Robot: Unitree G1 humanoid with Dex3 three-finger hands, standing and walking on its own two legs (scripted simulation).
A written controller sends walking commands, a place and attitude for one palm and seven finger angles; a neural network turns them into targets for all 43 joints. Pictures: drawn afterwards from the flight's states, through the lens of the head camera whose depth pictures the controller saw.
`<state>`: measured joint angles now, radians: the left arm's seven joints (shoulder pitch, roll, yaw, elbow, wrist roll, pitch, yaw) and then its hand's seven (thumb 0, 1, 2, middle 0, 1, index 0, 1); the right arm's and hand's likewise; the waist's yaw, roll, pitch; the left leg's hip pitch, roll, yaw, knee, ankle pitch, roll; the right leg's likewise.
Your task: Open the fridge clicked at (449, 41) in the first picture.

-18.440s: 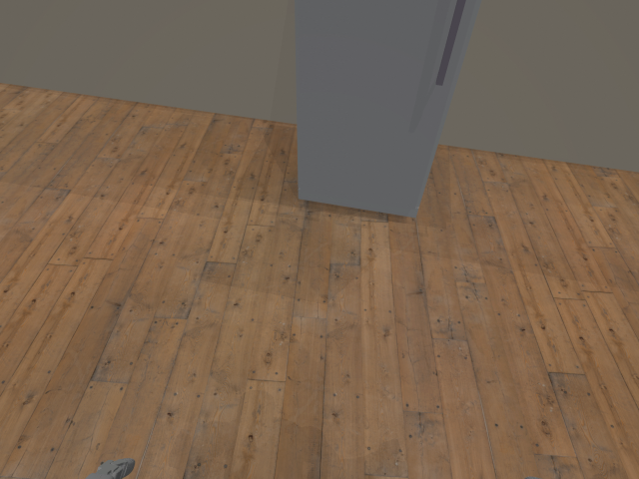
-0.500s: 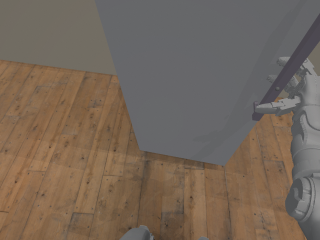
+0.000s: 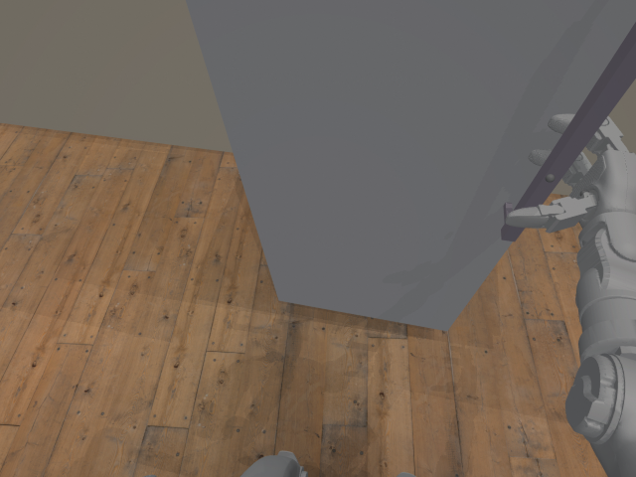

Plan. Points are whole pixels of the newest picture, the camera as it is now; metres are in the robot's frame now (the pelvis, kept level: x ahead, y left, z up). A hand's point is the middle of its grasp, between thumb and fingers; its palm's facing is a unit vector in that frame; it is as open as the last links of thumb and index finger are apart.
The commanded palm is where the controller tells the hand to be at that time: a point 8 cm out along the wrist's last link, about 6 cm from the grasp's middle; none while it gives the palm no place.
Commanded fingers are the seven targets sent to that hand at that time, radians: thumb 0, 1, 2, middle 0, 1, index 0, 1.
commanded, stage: slide the fingers in behind the handle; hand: right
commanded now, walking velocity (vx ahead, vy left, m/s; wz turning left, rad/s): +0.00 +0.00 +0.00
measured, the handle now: (583, 108) +0.53 -0.20 +0.17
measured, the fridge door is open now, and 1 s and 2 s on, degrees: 0 0 0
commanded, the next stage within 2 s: grip the handle and tug to test in 0.30 s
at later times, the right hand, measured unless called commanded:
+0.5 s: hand (543, 180) +0.48 -0.18 +0.10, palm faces +0.03 +1.00 -0.01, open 13.8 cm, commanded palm +0.45 -0.24 +0.11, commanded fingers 0.00 0.22 -0.42 0.33 1.24 0.33 1.24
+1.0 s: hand (542, 176) +0.49 -0.19 +0.10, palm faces +0.06 +1.00 -0.02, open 6.8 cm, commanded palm +0.45 -0.24 +0.11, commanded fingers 0.00 -0.90 -0.90 0.45 1.40 0.45 1.40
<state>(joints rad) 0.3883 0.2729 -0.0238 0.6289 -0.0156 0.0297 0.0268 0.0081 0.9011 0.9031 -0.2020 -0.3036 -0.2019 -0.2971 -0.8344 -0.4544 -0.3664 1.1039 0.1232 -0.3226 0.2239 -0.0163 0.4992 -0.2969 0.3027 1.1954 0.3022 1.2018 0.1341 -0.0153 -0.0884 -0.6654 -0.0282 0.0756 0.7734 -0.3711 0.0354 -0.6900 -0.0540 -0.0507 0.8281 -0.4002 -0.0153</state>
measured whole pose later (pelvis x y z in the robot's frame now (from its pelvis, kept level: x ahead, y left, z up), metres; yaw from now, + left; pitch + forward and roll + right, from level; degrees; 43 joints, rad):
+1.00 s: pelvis +0.00 +0.00 +0.00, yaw +0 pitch +15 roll +1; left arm 0.41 0.27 -0.02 0.63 -0.01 0.03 0.02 0.01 0.90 0.90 -0.20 -0.30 -0.20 -0.30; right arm -0.82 -0.44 -0.37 1.09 0.10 -0.33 0.18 0.00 -0.50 -0.73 0.41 1.34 0.41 1.34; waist 0.14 -0.02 -0.09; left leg -0.66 -0.03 0.07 0.77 -0.37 0.04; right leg -0.68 -0.05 -0.06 0.82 -0.40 -0.01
